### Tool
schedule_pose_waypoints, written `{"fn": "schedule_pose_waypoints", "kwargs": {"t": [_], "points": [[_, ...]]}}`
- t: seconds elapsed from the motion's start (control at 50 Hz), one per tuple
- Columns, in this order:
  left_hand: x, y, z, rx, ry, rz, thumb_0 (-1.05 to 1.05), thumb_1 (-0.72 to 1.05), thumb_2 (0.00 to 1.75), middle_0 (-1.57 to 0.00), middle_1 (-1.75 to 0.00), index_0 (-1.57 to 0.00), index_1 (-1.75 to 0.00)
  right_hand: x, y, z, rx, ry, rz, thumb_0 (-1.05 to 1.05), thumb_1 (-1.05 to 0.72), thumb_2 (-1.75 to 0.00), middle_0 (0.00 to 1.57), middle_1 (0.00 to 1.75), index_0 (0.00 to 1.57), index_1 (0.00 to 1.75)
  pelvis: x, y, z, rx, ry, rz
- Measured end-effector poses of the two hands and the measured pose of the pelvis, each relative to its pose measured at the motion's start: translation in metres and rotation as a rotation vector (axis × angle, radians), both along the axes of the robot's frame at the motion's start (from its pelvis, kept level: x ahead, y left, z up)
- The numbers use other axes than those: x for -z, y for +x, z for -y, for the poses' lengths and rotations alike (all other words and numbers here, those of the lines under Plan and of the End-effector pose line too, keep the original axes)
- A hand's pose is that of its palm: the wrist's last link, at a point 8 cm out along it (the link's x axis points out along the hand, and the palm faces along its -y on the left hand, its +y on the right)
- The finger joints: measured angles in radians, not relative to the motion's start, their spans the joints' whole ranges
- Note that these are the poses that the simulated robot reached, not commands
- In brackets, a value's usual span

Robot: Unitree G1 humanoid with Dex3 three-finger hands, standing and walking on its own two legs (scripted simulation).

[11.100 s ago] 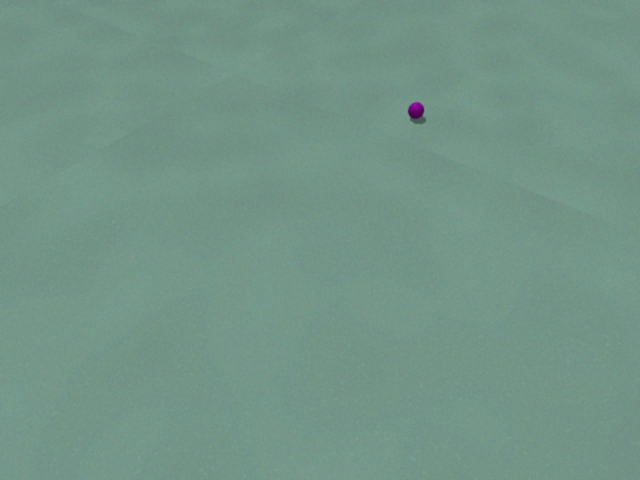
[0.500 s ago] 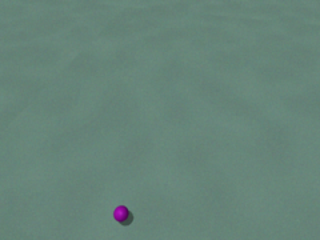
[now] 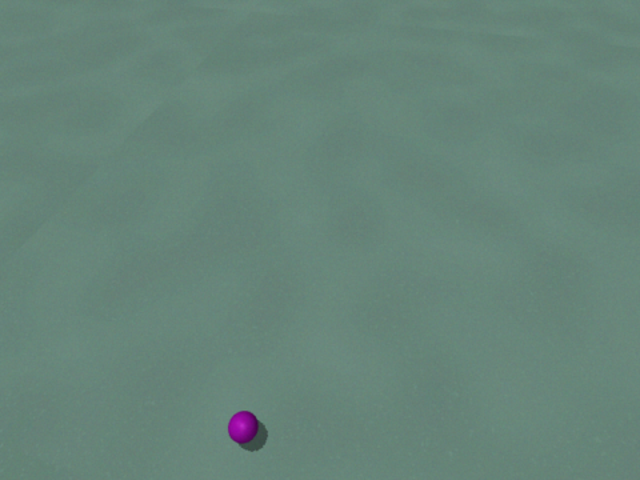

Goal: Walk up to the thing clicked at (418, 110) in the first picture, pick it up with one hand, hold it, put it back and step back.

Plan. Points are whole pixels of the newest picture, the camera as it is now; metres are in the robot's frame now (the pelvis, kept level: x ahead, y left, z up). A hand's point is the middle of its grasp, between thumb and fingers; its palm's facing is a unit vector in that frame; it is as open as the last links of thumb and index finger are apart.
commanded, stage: stand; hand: left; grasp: from above
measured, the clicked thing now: (243, 426) +0.39 +0.25 -0.74
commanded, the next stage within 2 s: rise first in 0.24 s
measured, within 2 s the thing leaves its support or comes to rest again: neither
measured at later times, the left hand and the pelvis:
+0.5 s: hand out of the picture +0.13 +0.25 -0.16, palm faces +0.02 -0.94 -0.33, open 8.1 cm; pelvis -0.01 +0.00 -0.01, yaw +0 degrees
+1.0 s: hand out of the picture +0.14 +0.26 -0.23, palm faces -0.14 -0.88 -0.44, open 14.0 cm; pelvis -0.01 +0.01 -0.09, yaw -2 degrees
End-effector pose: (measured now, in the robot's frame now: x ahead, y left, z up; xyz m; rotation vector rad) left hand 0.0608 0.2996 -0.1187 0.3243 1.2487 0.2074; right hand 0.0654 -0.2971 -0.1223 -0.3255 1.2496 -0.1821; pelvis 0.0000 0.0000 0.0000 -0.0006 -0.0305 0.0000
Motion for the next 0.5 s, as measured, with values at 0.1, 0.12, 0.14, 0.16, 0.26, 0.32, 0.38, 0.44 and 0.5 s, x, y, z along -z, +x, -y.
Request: {"fn": "schedule_pose_waypoints", "kwargs": {"t": [0.1,0.12,0.14,0.16,0.26,0.32,0.38,0.44,0.5], "points": [[0.0,0.001,0.0,-0.002,-0.001,0.001,0.01,0.9,0.89,-0.2,-0.3,-0.21,-0.3,0.0,0.0,0.0,0.0,-0.001,-0.003,0.01,-0.91,-0.9,0.2,0.3,0.2,0.3,0.0,0.001,0.0,0.0,0.0,0.001],[0.0,0.001,0.0,-0.002,-0.001,0.001,0.01,0.9,0.89,-0.2,-0.3,-0.21,-0.3,0.0,0.0,0.0,0.0,-0.002,-0.003,0.01,-0.91,-0.9,0.2,0.3,0.2,0.3,0.0,0.001,0.0,0.0,0.0,0.001],[0.0,0.001,0.0,-0.003,-0.001,0.001,0.01,0.9,0.89,-0.2,-0.3,-0.21,-0.3,0.0,0.0,0.0,-0.001,-0.002,-0.003,0.01,-0.91,-0.9,0.2,0.3,0.2,0.3,0.0,0.001,0.0,0.0,0.0,0.001],[0.0,0.001,0.001,-0.003,-0.001,0.001,0.01,0.9,0.89,-0.2,-0.3,-0.21,-0.3,0.0,0.0,0.001,0.0,-0.002,-0.003,0.01,-0.91,-0.9,0.2,0.3,0.2,0.3,0.0,0.001,0.0,0.001,0.0,0.001],[0.0,0.003,0.001,0.002,-0.001,0.002,0.01,0.9,0.89,-0.2,-0.3,-0.21,-0.3,0.0,0.001,0.001,0.003,-0.001,0.001,0.01,-0.91,-0.9,0.2,0.3,0.2,0.3,0.0,0.002,0.001,0.002,0.0,0.002],[0.0,0.004,0.001,0.003,-0.001,0.006,0.01,0.9,0.89,-0.2,-0.3,-0.21,-0.3,0.0,0.002,0.001,0.004,-0.002,0.003,0.01,-0.91,-0.9,0.2,0.3,0.2,0.3,0.0,0.002,0.001,0.002,-0.001,0.002],[0.0,0.007,0.002,-0.007,-0.003,0.025,0.01,0.89,0.9,-0.2,-0.31,-0.21,-0.31,-0.001,0.003,0.0,0.012,-0.002,0.02,0.01,-0.91,-0.9,0.2,0.3,0.2,0.3,0.001,0.001,0.0,0.002,-0.001,-0.011],[0.001,0.031,0.006,-0.024,-0.012,0.108,0.01,0.83,0.92,-0.19,-0.37,-0.18,-0.37,-0.001,0.01,-0.008,0.013,0.005,0.104,0.01,-0.91,-0.9,0.2,0.3,0.2,0.3,0.005,-0.005,0.0,-0.003,-0.002,-0.046],[0.009,0.058,0.006,-0.002,-0.021,0.129,0.01,0.71,0.94,-0.16,-0.49,-0.16,-0.49,0.004,0.013,-0.018,0.015,0.02,0.147,0.01,-0.9,-0.9,0.2,0.3,0.2,0.3,0.012,-0.012,0.001,0.001,-0.003,-0.095]]}}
